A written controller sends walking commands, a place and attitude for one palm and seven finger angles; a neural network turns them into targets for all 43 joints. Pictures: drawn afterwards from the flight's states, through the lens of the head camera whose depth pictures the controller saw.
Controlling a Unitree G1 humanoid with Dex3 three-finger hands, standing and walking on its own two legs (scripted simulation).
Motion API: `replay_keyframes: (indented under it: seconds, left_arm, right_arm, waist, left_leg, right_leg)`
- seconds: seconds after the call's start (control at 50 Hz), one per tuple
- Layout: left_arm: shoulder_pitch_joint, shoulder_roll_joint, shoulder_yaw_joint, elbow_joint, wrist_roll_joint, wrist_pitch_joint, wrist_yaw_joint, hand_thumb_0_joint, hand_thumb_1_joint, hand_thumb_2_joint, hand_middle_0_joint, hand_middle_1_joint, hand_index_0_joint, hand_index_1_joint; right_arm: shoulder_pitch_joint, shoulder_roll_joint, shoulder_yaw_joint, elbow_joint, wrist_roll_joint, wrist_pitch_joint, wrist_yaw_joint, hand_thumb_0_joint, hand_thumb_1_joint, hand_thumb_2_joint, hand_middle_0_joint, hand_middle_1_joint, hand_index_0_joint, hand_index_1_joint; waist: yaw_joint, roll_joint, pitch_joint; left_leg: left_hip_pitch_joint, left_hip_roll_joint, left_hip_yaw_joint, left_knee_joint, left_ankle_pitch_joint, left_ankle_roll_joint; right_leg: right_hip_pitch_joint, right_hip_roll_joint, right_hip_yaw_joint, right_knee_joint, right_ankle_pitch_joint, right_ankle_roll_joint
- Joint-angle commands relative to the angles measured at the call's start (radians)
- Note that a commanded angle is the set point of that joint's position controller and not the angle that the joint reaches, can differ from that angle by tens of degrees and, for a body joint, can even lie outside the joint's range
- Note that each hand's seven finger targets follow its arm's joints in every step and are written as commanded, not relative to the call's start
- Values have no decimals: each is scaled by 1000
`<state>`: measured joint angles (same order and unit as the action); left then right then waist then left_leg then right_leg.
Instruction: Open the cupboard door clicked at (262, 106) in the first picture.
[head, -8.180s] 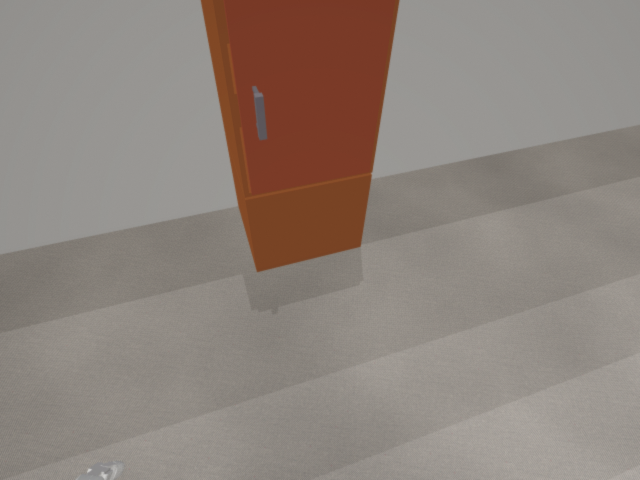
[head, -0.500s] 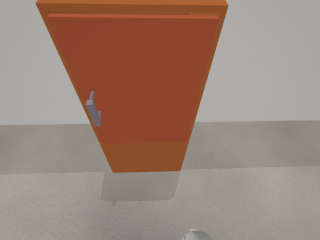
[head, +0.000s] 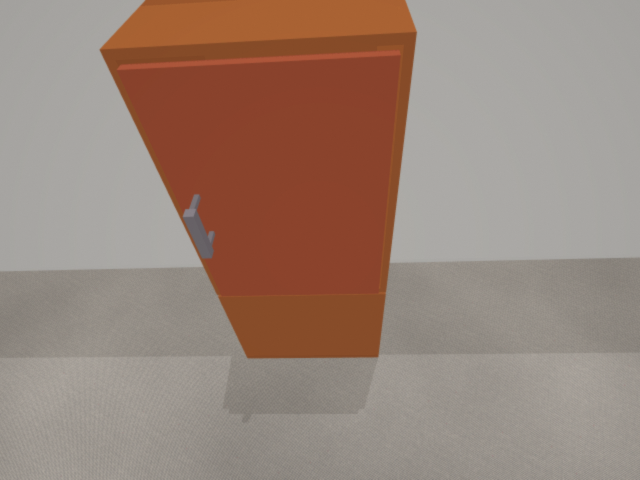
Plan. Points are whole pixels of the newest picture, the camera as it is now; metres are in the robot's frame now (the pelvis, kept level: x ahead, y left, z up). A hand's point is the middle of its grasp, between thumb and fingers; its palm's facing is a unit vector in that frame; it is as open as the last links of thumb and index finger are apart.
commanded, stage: come to a stop and stand still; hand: left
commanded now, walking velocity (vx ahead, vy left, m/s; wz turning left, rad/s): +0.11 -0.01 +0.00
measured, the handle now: (201, 227) +0.55 +0.30 -0.06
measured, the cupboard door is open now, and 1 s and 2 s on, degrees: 0 0 0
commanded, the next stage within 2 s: look again from close up in 0.34 s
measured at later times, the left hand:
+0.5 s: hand out of the picture +0.01 +0.20 -0.19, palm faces -0.02 -0.98 -0.22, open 7.3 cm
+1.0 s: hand out of the picture +0.06 +0.20 -0.18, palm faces +0.02 -0.97 -0.25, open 7.3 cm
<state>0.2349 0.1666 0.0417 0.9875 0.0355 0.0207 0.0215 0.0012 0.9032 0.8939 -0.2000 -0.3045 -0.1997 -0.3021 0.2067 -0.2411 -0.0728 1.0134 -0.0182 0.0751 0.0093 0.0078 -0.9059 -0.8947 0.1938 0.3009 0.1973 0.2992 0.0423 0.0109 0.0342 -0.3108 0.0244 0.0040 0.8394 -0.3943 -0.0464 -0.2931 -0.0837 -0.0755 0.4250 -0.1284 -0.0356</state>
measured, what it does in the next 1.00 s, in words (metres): steps on the spot: left foot, then right foot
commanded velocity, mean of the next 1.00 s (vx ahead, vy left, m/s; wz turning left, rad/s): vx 0.03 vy -0.04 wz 0.00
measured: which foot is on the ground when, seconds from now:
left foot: up 0.00-0.12, down 0.14-1.00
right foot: down 0.00-0.14, up 0.16-0.44, down 0.46-1.00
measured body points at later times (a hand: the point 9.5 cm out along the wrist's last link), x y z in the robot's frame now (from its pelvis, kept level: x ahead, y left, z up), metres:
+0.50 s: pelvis +0.00 +0.02 -0.01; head +0.04 +0.01 +0.43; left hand +0.01 +0.25 -0.17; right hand -0.05 -0.18 -0.18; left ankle -0.05 +0.15 -0.75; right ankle -0.01 -0.08 -0.75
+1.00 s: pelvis +0.03 +0.01 -0.01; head +0.04 -0.01 +0.43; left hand +0.06 +0.25 -0.16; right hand +0.03 -0.21 -0.18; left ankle -0.05 +0.15 -0.75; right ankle -0.01 -0.08 -0.75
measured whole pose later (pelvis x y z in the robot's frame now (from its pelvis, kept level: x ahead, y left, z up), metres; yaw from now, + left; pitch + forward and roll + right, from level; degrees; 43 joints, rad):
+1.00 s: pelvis +0.03 +0.01 -0.01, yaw -1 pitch -1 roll +1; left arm 0.24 0.15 0.01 1.09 0.01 -0.02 0.04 0.00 0.92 0.89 -0.20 -0.30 -0.20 -0.30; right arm 0.27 -0.17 -0.01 1.10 -0.01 -0.01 -0.04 0.01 -0.91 -0.89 0.19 0.30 0.20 0.30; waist -0.01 0.04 0.03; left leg -0.09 0.03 0.03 0.47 -0.37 -0.03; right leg -0.20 0.00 -0.04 0.56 -0.35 -0.04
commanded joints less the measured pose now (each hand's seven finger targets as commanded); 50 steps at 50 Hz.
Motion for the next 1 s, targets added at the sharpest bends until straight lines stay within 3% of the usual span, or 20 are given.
replay_keyframes:
  seconds: [0.0, 0.06, 0.08, 0.1, 0.12, 0.14, 0.18, 0.22, 0.32, 0.4, 0.42, 0.44, 0.46, 0.5, 0.52, 0.56, 0.6, 0.68, 0.72, 0.98]
  left_arm:
    - [22, 233, 60, -30, 2, -10, 7, 0, 900, 900, -200, -300, -200, -300]
    - [-20, 192, 49, -6, -12, 1, 7, 0, 900, 900, -200, -300, -200, -300]
    - [-14, 143, 34, 0, -21, 5, 3, 0, 900, 900, -200, -300, -200, -300]
    - [18, 75, 19, -4, -28, 7, -3, 0, 900, 900, -200, -300, -200, -300]
    - [27, 51, 16, -11, -28, 3, -6, 0, 900, 900, -200, -300, -200, -300]
    - [-4, 66, 19, 5, -11, 10, -12, 0, 900, 900, -200, -300, -200, -300]
    - [57, 78, 26, 44, -4, 8, -23, 0, 900, 900, -200, -300, -200, -300]
    - [73, 71, 21, 61, -7, -4, -28, 0, 900, 900, -200, -300, -200, -300]
    - [-22, 38, 0, 38, -16, -21, -24, 0, 900, 900, -200, -300, -200, -300]
    - [46, 24, -6, 82, -27, -30, -14, 0, 900, 900, -200, -300, -200, -300]
    - [195, 64, -16, 172, -20, -57, 39, 0, 900, 900, -200, -300, -200, -300]
    - [189, 110, -17, 140, -21, -68, 30, 0, 900, 900, -200, -300, -200, -300]
    - [145, 122, -26, 120, -15, -69, 25, 0, 900, 900, -200, -300, -200, -300]
    - [102, 104, -14, 113, -19, -85, 30, 0, 900, 900, -200, -300, -200, -300]
    - [84, 79, -18, 108, -23, -85, 32, 0, 900, 900, -200, -300, -200, -300]
    - [93, 61, -22, 111, -30, -79, 30, 0, 900, 900, -200, -300, -200, -300]
    - [97, 73, -15, 117, -31, -74, 29, 0, 900, 900, -200, -300, -200, -300]
    - [104, 80, -14, 117, -29, -70, 31, 0, 900, 900, -200, -300, -200, -300]
    - [87, 78, -14, 104, -28, -63, 31, 0, 900, 900, -200, -300, -200, -300]
    - [73, 104, -6, 78, -26, -51, 22, 0, 900, 900, -200, -300, -200, -300]
  right_arm:
    - [78, -16, 10, -36, 4, -38, -3, 0, -900, -900, 200, 300, 200, 300]
    - [259, 7, 25, 32, 3, -58, -17, 0, -900, -900, 200, 300, 200, 300]
    - [273, -21, 24, 39, -4, -67, -23, 0, -900, -900, 200, 300, 200, 300]
    - [246, -79, 14, 23, -14, -74, -29, 0, -900, -900, 200, 300, 200, 300]
    - [160, -134, 11, -15, -15, -70, -41, 0, -900, -900, 200, 300, 200, 300]
    - [89, -122, 17, -19, -15, -75, -40, 0, -900, -900, 200, 300, 200, 300]
    - [40, -68, 34, -9, -7, -86, -47, 0, -900, -900, 200, 300, 200, 300]
    - [85, -58, 35, 11, -3, -98, -52, 0, -900, -900, 200, 300, 200, 300]
    - [222, -32, 31, 76, -8, -108, -61, 0, -900, -900, 200, 300, 200, 300]
    - [217, -20, 31, 105, -1, -104, -65, 0, -900, -900, 200, 300, 200, 300]
    - [53, -44, 37, 53, 15, -122, -44, 0, -900, -900, 200, 300, 200, 300]
    - [94, 61, 56, 7, 4, -109, -32, 0, -900, -900, 200, 300, 200, 300]
    - [159, 87, 61, 9, 0, -102, -27, 0, -900, -900, 200, 300, 200, 300]
    - [237, 101, 67, 43, 1, -102, -25, 0, -900, -900, 200, 300, 200, 300]
    - [249, 83, 67, 53, 2, -108, -28, 0, -900, -900, 200, 300, 200, 300]
    - [249, 55, 66, 72, 1, -120, -39, 0, -900, -900, 200, 300, 200, 300]
    - [233, 52, 64, 69, 2, -115, -50, 0, -900, -900, 200, 300, 200, 300]
    - [215, 39, 60, 55, 7, -103, -54, 0, -900, -900, 200, 300, 200, 300]
    - [212, 36, 61, 70, 4, -103, -54, 0, -900, -900, 200, 300, 200, 300]
    - [155, 15, 63, 75, 2, -97, -55, 0, -900, -900, 200, 300, 200, 300]
  waist:
    - [-4, -208, -41]
    - [-82, -168, -70]
    - [-83, -28, -30]
    - [-70, 195, 19]
    - [-42, 233, 84]
    - [-44, 239, 115]
    - [-5, 183, 127]
    - [-17, 121, 105]
    - [-84, 113, 54]
    - [-54, 132, 2]
    - [39, 97, 17]
    - [-16, -69, 49]
    - [-50, -112, 9]
    - [-90, -175, -125]
    - [-92, -151, -119]
    - [-72, 73, -100]
    - [-58, 118, -64]
    - [-62, -89, -35]
    - [-60, -23, -15]
    - [-50, -15, 4]
  left_leg:
    - [46, -18, 50, -196, -41, 23]
    - [293, -30, 75, -486, 95, 46]
    - [281, 40, -31, -586, 2, 65]
    - [175, 218, -272, -722, -230, 112]
    - [7, 317, -376, -791, -337, 166]
    - [-105, 308, -398, -838, -405, 176]
    - [-57, 223, -258, -790, -222, 159]
    - [66, 202, -192, -742, -62, 162]
    - [261, 238, -186, -633, 342, 209]
    - [210, 193, -131, -501, 556, 171]
    - [58, 170, -14, -249, 499, 84]
    - [-37, 35, 17, -243, 42, 54]
    - [8, 6, 36, -212, -43, 49]
    - [58, 16, 32, -227, 26, 58]
    - [78, 31, 10, -293, 123, 61]
    - [126, 76, -25, -343, 439, 67]
    - [127, 87, -9, -323, 571, 62]
    - [113, 64, 5, -332, 397, 53]
    - [130, 68, -5, -362, 436, 55]
    - [155, 66, -4, -413, 336, 57]
  right_leg:
    - [47, -197, 275, -270, -323, -90]
    - [-80, -117, 187, -211, -390, -8]
    - [-153, -48, 130, -96, -413, 26]
    - [-196, 39, 39, 110, -327, 54]
    - [-189, 65, 2, 243, -304, 55]
    - [-134, 47, 60, 346, -270, 53]
    - [-161, 63, 69, 490, -210, 55]
    - [-225, 57, 66, 526, -186, 63]
    - [-210, 34, 41, 319, -271, 69]
    - [26, 60, 8, 45, -146, 54]
    - [92, -38, 151, -32, 79, 9]
    - [71, -102, 251, -119, -42, -27]
    - [24, -145, 283, -151, -251, -74]
    - [149, -92, 205, -32, 161, -95]
    - [162, -81, 173, 22, 251, -78]
    - [168, -25, 119, 126, 329, -40]
    - [164, -18, 107, 137, 353, -34]
    - [184, -40, 118, 115, 524, -29]
    - [166, -26, 113, 120, 427, -27]
    - [151, -29, 132, 56, 276, -29]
